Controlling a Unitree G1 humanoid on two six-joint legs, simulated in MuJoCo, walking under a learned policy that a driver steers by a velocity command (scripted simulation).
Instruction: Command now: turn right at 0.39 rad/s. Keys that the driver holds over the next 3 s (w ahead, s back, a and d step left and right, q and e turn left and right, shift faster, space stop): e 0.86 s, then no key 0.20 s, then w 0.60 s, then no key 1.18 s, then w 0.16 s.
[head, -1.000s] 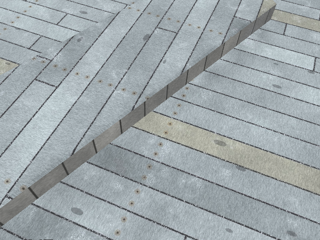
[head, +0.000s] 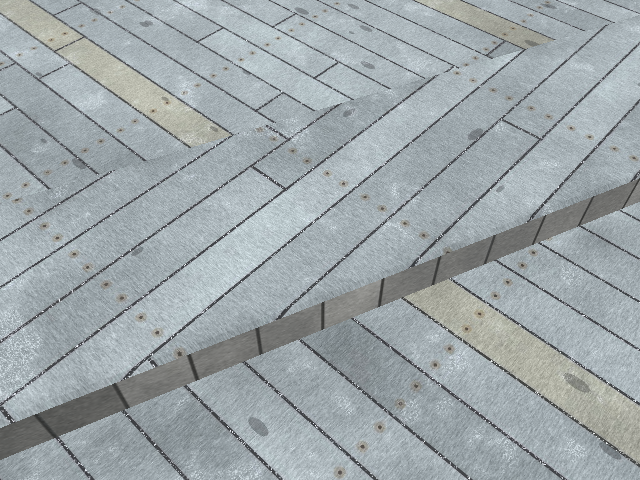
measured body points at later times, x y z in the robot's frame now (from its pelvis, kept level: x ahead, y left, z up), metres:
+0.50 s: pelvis +0.00 -0.04 +0.01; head +0.04 -0.08 +0.45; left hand +0.23 +0.20 -0.07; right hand +0.07 -0.37 -0.11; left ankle +0.08 +0.12 -0.69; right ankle -0.02 -0.12 -0.74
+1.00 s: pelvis +0.02 -0.02 +0.00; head +0.06 -0.05 +0.45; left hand +0.31 +0.12 -0.09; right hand -0.02 -0.33 -0.10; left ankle +0.09 +0.09 -0.74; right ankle -0.06 -0.14 -0.70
